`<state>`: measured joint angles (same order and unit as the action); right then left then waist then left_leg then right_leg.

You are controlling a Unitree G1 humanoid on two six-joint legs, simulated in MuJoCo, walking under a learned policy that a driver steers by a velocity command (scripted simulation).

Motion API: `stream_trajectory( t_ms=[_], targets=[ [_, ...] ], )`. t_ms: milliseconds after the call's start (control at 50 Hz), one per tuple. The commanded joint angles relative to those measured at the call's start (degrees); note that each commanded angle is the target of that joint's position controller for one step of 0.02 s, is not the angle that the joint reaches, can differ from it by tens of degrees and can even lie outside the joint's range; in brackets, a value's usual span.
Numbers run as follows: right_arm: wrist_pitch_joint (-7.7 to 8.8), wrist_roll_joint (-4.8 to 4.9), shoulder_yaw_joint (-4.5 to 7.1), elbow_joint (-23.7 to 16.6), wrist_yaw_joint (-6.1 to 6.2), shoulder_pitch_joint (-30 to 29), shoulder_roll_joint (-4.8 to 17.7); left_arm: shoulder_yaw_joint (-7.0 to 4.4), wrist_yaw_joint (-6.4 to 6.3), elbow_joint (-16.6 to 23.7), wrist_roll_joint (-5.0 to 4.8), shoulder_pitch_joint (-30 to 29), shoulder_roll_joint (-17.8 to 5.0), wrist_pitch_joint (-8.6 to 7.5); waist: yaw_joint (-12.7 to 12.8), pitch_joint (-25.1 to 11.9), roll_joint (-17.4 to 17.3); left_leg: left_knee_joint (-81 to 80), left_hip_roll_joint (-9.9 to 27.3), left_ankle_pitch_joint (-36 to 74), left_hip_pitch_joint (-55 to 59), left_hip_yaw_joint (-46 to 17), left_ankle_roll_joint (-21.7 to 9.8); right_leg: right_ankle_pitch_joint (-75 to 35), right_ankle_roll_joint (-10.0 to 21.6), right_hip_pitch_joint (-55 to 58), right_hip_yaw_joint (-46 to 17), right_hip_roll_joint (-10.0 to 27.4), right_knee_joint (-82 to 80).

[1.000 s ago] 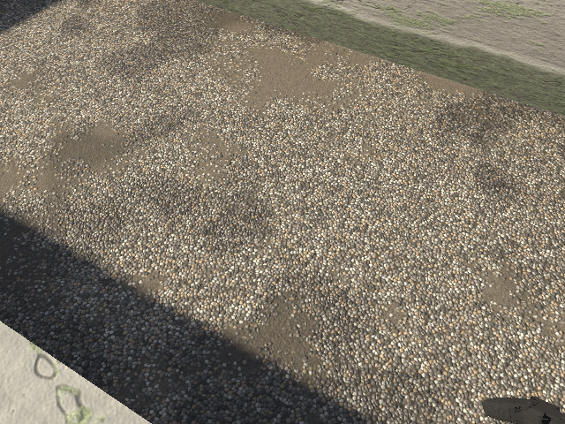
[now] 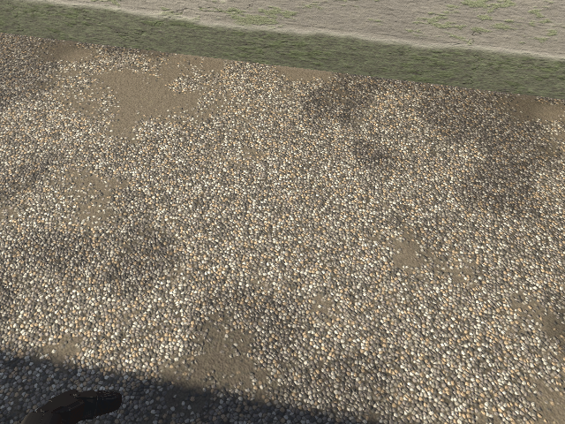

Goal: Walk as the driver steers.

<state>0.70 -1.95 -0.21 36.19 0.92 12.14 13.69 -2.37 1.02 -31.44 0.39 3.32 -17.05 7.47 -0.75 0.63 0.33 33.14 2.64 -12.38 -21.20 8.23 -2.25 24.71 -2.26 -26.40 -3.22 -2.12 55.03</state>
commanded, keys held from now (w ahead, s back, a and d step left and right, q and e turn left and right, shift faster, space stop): w+e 0.78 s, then w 0.22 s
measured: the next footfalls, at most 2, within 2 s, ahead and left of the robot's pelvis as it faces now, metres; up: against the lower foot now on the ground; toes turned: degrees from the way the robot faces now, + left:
right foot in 0.08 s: +0.03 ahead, -0.10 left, +0.00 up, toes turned -1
left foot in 0.34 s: +0.11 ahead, +0.06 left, +0.00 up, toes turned -27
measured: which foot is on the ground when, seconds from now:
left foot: down 0.00-0.08, up 0.10-0.32, down 0.34-1.00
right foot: up 0.00-0.06, down 0.08-0.36, up 0.38-0.60, down 0.62-1.00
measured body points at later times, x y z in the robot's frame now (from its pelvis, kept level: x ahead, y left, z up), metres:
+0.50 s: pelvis +0.01 +0.02 -0.01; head +0.02 +0.02 +0.44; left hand +0.30 +0.17 -0.07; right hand +0.12 -0.25 -0.08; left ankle +0.08 +0.09 -0.73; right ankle -0.01 -0.10 -0.70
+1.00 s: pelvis +0.04 -0.01 +0.00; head +0.03 +0.00 +0.45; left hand +0.34 +0.06 -0.07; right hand +0.08 -0.29 -0.08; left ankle +0.07 +0.08 -0.73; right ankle -0.01 -0.10 -0.73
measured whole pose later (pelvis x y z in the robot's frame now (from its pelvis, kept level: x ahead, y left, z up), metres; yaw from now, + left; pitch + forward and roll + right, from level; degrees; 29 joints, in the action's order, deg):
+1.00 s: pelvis +0.04 -0.01 +0.00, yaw -31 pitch -1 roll +0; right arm -1.7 -1.0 -2.1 33.1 0.3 9.9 11.3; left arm 1.8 0.4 -33.3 0.5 3.3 -11.4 4.8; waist -0.1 -0.8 0.5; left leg 36.3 -0.6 -20.9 -14.1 4.2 -2.0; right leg 19.0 2.3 -16.3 -9.0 -7.0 37.5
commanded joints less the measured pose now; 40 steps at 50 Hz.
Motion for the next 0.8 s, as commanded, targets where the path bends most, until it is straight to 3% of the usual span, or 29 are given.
stream_trajectory(
  t_ms=[20,40,60,80,100,120,140,160,180,200,240,280,320,340,360,380,400,420,460,520,580,600,620,640,660,680,720,760,800],
  targets=[
    [0.71,-0.68,1.87,-4.5,-0.04,-4.7,7.6,1.11,0.12,4.6,0.65,-1.5,-0.6,-0.21,0.7,-6.7,-9.9,-11.5,10.7,2.7,4.0,-9.9,-4.8,3.2,1.7,6.6,3.3,-0.9,-9.8],
    [0.15,-0.2,2.22,-4.5,0.17,-5.1,8.3,1.27,0.29,4.4,0.6,-0.1,-0.5,-0.48,1.6,-7.5,-9.3,-10.7,10.9,-1.3,3.8,-9.5,-4.0,0.4,3.0,9.4,4.2,-0.7,-14.2],
    [-0.62,0.47,2.29,-4.6,0.28,-6.0,8.3,1.81,0.47,3.6,0.82,2.5,1.1,-0.84,3.4,-8.2,-7.2,-9.0,10.7,-5.4,1.4,-8.6,-2.2,-5.3,4.8,15.0,5.5,-0.9,-20.4],
    [-1.31,0.81,2.09,-4.6,0.49,-5.7,7.2,2.14,0.71,2.9,1.21,4.9,1.7,-1.23,3.7,-8.5,-4.2,-4.6,8.6,-7.3,-2.1,-5.9,0.4,-3.4,6.4,20.5,3.2,-0.7,-24.1],
    [-1.97,0.77,1.1,-6.6,0.15,-7.6,3.7,1.4,0.24,2.8,1.11,6.9,-1.7,-1.3,4.3,-6.4,7.1,8.6,1.7,-8.0,-11.0,0.5,4.3,-3.1,9.8,22.3,-11.7,7.3,-28.5],
    [-2.59,0.21,1.44,-11.0,0.27,-14.0,7.0,-1.64,0.73,3.5,-0.82,7.3,-10.4,-1.14,7.7,-2.0,18.4,10.8,-4.2,-20.0,-23.5,-2.6,5.6,-4.8,14.2,19.6,-29.4,12.7,-32.6],
    [-2.43,0.63,1.67,-12.2,-0.11,-17.3,7.5,-1.71,-0.23,4.2,-0.02,5.9,-9.8,-1.2,7.3,0.2,14.8,17.6,-4.2,-17.7,-27.0,-8.2,6.9,-12.0,16.2,20.1,-30.4,14.5,-32.4],
    [-2.1,1.0,1.93,-11.2,-0.35,-15.1,7.8,-1.06,-1.19,4.9,0.61,3.3,-8.0,-1.48,4.6,-1.5,12.2,22.0,-4.3,-14.8,-25.5,-9.6,7.8,-18.4,16.1,18.3,-27.9,14.5,-31.5],
    [-1.65,1.01,2.0,-10.2,-0.2,-12.2,7.8,-0.46,-1.73,5.3,0.8,1.0,-6.3,-1.76,2.3,-2.9,10.3,22.4,-3.6,-11.4,-21.8,-10.2,8.3,-22.3,14.7,16.0,-24.9,12.8,-30.9],
    [-1.33,0.45,1.97,-10.6,-0.14,-11.2,7.4,-0.2,-2.51,5.2,0.03,-0.9,-5.5,-2.6,0.7,-3.8,9.4,19.4,-3.7,-6.8,-15.8,-10.2,8.3,-23.9,13.0,12.2,-21.4,9.3,-30.5],
    [-1.92,-0.93,0.94,-9.4,0.05,-9.4,4.6,0.68,-1.95,5.8,0.6,-4.8,-3.4,-3.23,-0.8,-5.9,8.9,16.0,-4.8,-5.1,-6.3,-8.4,7.5,-30.2,11.5,8.4,-18.0,6.3,-29.3],
    [-2.55,-0.75,0.44,-9.2,-0.07,-9.1,3.6,0.79,-1.48,5.4,0.45,-5.0,-2.6,-2.91,-0.3,-6.2,7.4,10.4,-5.2,-5.3,-0.7,-8.1,6.7,-30.4,11.6,7.9,-17.9,5.4,-28.2],
    [-2.44,-0.79,-0.52,-8.0,-0.12,-7.2,0.9,0.7,-0.8,5.3,0.0,-5.9,-2.4,-2.39,-1.5,-7.6,4.0,-1.4,-4.9,-0.1,10.1,-6.9,5.1,-23.9,10.2,6.2,-18.2,4.3,-25.6],
    [-2.32,-1.25,-0.64,-7.2,0.01,-5.0,0.3,0.78,-0.86,5.0,-0.62,-4.2,-1.6,-2.4,-0.9,-8.9,0.8,-2.1,-2.6,2.8,18.8,-7.6,3.9,-17.8,8.6,1.8,-17.7,3.1,-23.2],
    [-2.07,-1.65,0.05,-6.9,0.26,-3.5,2.6,1.27,-0.83,5.4,-1.3,-1.8,0.8,-2.69,-0.1,-11.6,-7.9,0.3,3.8,6.9,28.8,-13.5,1.9,-4.7,6.2,-6.6,-13.6,-0.9,-17.6],
    [-2.04,-1.12,1.32,-7.4,0.37,-3.5,7.0,1.5,-0.8,6.4,-1.12,-2.3,1.2,-2.89,-2.2,-10.6,-18.4,-6.5,11.3,1.7,24.5,-24.1,-1.4,5.1,4.3,-10.2,-7.4,-4.3,-12.4],
    [-2.04,-0.53,1.51,-7.5,0.56,-2.6,7.8,0.31,-0.73,6.4,-0.03,-5.1,-2.2,-3.13,-3.8,-6.3,-15.0,-10.8,14.6,0.8,19.3,-29.5,-3.4,5.5,2.7,-11.4,-6.3,-3.8,-6.7],
    [-1.71,-0.36,1.2,-7.9,0.62,-3.6,7.3,-0.28,-0.52,6.3,0.16,-6.5,-3.2,-3.36,-3.2,-4.8,-10.9,-11.7,15.3,1.2,14.8,-29.7,-5.0,3.8,1.6,-10.1,-5.4,-2.9,-3.0],
    [-0.75,-0.07,0.27,-8.5,0.6,-7.5,5.3,0.18,-0.09,6.0,0.02,-5.4,-1.4,-3.34,-0.2,-4.8,-8.5,-12.7,13.7,1.9,8.3,-24.7,-4.9,-0.3,0.5,-5.3,-4.6,-0.9,-0.9],
    [0.16,-0.03,-0.16,-8.8,0.04,-11.6,4.6,0.57,0.01,5.1,-0.1,-3.6,-0.7,-2.56,2.5,-5.5,-9.4,-12.1,9.7,3.1,2.5,-15.4,-3.1,-3.3,0.1,3.4,-0.9,-0.7,-4.3],
    [-1.16,0.56,-0.25,-9.2,-0.5,-12.4,3.6,1.87,0.28,4.2,0.83,-2.4,1.6,-2.75,3.5,-6.4,-6.5,-9.3,7.3,-7.9,0.5,-10.3,-1.2,-8.9,1.9,13.0,2.2,-1.6,-17.7],
    [-1.62,1.01,-0.07,-9.3,-0.67,-11.6,3.8,1.63,0.24,2.9,1.46,-0.1,0.8,-2.88,3.0,-6.7,-5.2,-7.9,5.8,-12.1,0.3,-9.0,-0.2,-6.5,3.0,15.2,2.4,-2.0,-19.2],
    [-2.17,1.01,0.03,-9.4,-0.69,-11.1,3.4,1.89,0.05,2.6,1.99,0.9,0.6,-3.08,3.2,-6.9,-1.1,-2.6,4.2,-13.3,-0.4,-6.9,0.8,-7.6,4.7,16.5,-1.4,0.1,-21.3],
    [-2.7,0.66,-0.86,-11.7,-1.32,-10.9,0.6,0.53,-0.06,3.3,0.03,-1.7,-4.5,-3.1,1.3,-5.5,11.2,3.6,-2.2,-13.0,-1.9,-0.7,4.0,0.5,7.8,10.5,-13.1,3.9,-27.7],
    [-2.82,0.27,-0.7,-12.7,-1.51,-14.1,1.7,-0.16,0.06,4.5,-1.34,-2.7,-6.6,-2.89,3.7,-1.1,15.8,8.5,-4.3,-12.4,-5.2,-0.9,4.6,5.0,10.1,6.5,-22.7,7.0,-33.8],
    [-2.59,0.49,-0.1,-13.1,-1.56,-14.8,3.3,-0.16,-0.36,4.9,-1.03,-3.2,-7.0,-2.86,3.8,0.5,16.1,10.9,-4.8,-13.3,-8.8,-3.4,4.8,1.2,11.6,8.0,-26.3,8.7,-35.2],
    [-1.45,0.32,0.12,-12.1,-1.81,-11.9,4.4,-0.02,-1.33,5.1,-0.09,-4.1,-6.1,-3.07,2.3,-2.8,12.3,12.7,-4.0,-14.3,-9.1,-7.0,4.9,-9.4,13.2,11.0,-26.3,9.3,-32.8],
    [-0.4,-0.01,-0.46,-10.8,-1.49,-9.4,2.6,0.29,-1.63,5.4,-0.29,-7.1,-4.9,-3.43,0.4,-6.5,8.9,7.5,-4.0,-10.0,-0.1,-7.0,4.0,-15.5,11.7,9.5,-23.1,6.8,-30.8],
    [-0.2,-0.47,-1.28,-9.0,-1.13,-5.7,-0.4,0.95,-1.65,4.9,-1.38,-8.0,-2.9,-3.18,-1.2,-8.0,5.5,-0.6,-3.6,-3.1,13.1,-5.1,2.9,-13.0,9.4,4.5,-19.9,4.4,-29.3]
  ],
)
